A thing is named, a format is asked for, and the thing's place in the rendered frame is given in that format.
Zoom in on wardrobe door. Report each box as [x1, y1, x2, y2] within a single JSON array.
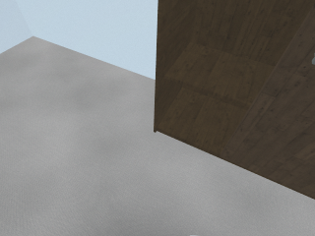
[[220, 3, 315, 198]]

